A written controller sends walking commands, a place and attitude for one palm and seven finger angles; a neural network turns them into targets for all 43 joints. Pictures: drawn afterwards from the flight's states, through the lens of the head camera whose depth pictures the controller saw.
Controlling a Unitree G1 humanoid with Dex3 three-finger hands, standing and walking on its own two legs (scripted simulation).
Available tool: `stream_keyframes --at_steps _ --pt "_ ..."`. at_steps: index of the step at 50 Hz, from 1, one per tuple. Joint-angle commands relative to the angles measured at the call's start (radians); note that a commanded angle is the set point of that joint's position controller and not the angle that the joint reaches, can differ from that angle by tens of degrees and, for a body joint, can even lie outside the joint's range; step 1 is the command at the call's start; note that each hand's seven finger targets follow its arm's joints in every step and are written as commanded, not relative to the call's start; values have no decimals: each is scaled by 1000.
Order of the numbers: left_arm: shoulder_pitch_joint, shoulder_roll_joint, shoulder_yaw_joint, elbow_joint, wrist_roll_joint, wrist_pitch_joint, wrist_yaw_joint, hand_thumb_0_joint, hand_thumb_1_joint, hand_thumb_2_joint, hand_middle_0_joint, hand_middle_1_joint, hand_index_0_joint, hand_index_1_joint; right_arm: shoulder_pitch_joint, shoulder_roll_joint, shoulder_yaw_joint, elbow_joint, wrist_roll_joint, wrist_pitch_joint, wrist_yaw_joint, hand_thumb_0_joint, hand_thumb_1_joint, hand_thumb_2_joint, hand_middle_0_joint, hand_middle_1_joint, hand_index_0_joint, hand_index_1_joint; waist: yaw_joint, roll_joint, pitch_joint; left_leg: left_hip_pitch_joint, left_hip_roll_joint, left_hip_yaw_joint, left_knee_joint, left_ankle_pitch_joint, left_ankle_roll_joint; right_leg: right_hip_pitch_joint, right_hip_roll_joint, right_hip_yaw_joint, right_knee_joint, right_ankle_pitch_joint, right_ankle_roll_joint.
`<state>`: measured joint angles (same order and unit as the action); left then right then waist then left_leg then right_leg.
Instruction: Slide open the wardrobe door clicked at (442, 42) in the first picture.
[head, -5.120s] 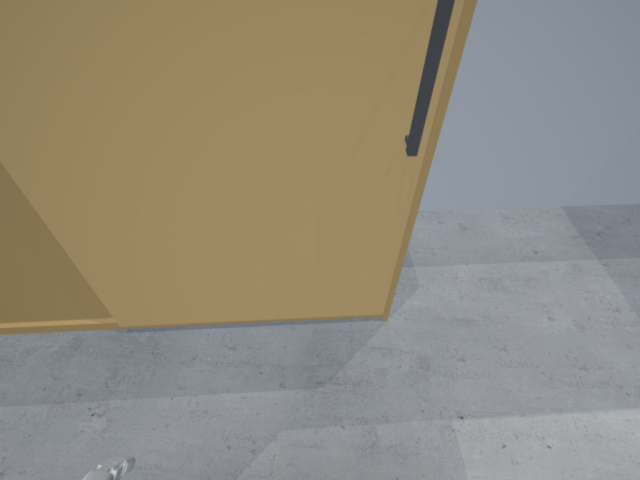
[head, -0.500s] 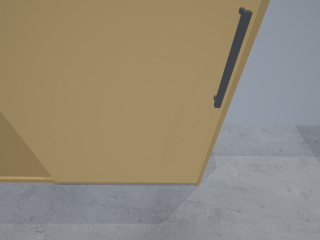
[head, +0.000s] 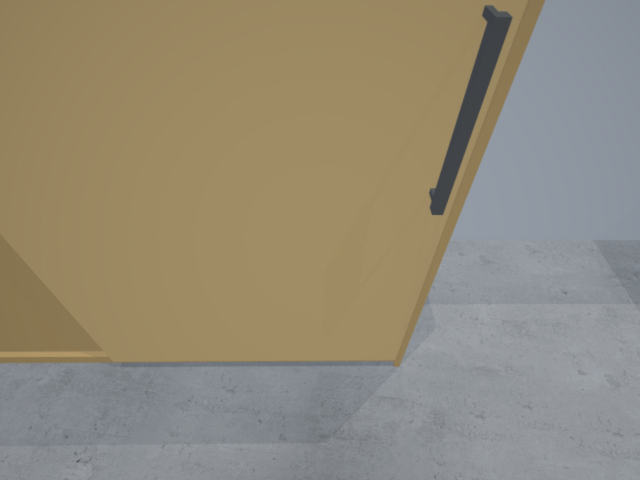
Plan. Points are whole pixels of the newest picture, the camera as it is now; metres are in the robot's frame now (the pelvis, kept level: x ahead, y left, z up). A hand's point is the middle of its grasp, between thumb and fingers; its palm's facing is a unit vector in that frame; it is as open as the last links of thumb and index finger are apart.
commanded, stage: look again from close up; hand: right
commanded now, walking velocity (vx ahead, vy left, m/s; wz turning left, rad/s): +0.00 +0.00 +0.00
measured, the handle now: (459, 126) +0.59 -0.17 +0.16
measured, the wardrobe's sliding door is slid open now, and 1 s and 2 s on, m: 0.00 0.00 0.00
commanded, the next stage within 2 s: none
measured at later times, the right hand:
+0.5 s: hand out of the picture +0.06 -0.22 -0.16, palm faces -0.01 +0.95 -0.30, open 7.4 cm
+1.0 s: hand out of the picture +0.06 -0.21 -0.16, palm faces -0.02 +0.96 -0.29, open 7.4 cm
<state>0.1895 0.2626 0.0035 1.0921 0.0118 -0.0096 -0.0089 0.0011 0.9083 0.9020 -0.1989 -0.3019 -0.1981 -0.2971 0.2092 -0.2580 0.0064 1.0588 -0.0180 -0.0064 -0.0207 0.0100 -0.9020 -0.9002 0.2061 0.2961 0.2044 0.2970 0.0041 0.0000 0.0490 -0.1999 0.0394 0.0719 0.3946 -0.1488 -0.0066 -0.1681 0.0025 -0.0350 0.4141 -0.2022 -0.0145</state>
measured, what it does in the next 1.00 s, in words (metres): stands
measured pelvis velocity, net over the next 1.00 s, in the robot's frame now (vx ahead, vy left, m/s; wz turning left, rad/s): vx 0.01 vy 0.01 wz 0.00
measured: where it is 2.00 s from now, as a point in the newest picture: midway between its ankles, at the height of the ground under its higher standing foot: outside the picture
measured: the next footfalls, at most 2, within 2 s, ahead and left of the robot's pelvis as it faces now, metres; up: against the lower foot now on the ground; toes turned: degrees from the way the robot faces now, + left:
none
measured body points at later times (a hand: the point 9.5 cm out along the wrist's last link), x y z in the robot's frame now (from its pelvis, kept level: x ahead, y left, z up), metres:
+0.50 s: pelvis +0.01 +0.01 +0.00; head +0.01 +0.01 +0.45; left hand +0.06 +0.28 -0.14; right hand +0.06 -0.27 -0.14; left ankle +0.04 +0.12 -0.74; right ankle +0.02 -0.11 -0.74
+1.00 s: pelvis +0.01 +0.01 +0.00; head +0.01 +0.01 +0.45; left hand +0.06 +0.28 -0.14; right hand +0.06 -0.26 -0.14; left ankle +0.04 +0.12 -0.74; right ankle +0.02 -0.11 -0.74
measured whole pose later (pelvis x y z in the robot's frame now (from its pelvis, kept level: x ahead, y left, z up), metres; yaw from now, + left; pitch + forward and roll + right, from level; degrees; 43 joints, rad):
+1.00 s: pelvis +0.01 +0.01 +0.00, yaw +0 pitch -3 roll +0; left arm 0.18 0.28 0.00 1.12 0.01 -0.01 -0.01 0.00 0.91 0.90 -0.20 -0.30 -0.20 -0.30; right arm 0.19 -0.27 0.01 1.09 -0.02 -0.01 -0.02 0.01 -0.90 -0.90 0.21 0.30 0.20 0.30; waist 0.00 0.00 0.04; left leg -0.15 0.02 0.08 0.34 -0.14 0.00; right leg -0.11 -0.01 -0.03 0.35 -0.19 0.00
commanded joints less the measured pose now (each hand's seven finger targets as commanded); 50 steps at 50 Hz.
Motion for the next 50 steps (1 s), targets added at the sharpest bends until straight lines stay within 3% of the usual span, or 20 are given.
stream_keyframes --at_steps 1,8,15,23,34,50 --pt "-11 174 31 -51 -3 -16 16 0 900 900 -200 -300 -200 -300 8 -172 -32 -50 0 -24 -9 0 -900 -900 200 300 200 300 -3 4 -33 62 100 -108 -76 -3 26 -57 -116 109 -112 36 -6" --pt "-23 181 31 -46 -2 -14 14 0 900 900 -200 -300 -200 -300 -3 -180 -34 -50 0 -24 -7 0 -900 -900 200 300 200 300 -4 3 -31 59 102 -115 -95 -32 24 -47 -113 107 -121 16 -3" --pt "-29 190 31 -42 -3 -16 15 0 900 900 -200 -300 -200 -300 -12 -191 -34 -47 1 -29 -7 0 -900 -900 200 300 200 300 -2 5 -54 80 105 -113 -95 33 27 -17 -118 104 -117 74 -2" --pt "-28 195 26 -34 -1 -12 14 0 900 900 -200 -300 -200 -300 -16 -200 -34 -37 2 -24 -4 0 -900 -900 200 300 200 300 -2 15 -12 62 105 -125 -130 -66 24 -35 -111 104 -142 -4 2" --pt "-19 196 22 -24 -3 -16 16 0 900 900 -200 -300 -200 -300 -11 -200 -33 -28 2 -26 -4 0 -900 -900 200 300 200 300 -6 3 -42 90 104 -115 -123 -6 26 -17 -122 107 -142 44 1" --pt "-18 190 22 -17 -2 -15 17 0 900 900 -200 -300 -200 -300 -16 -197 -32 -21 2 -26 -4 0 -900 -900 200 300 200 300 -5 2 -14 75 104 -120 -135 -20 24 -19 -120 99 -149 27 3"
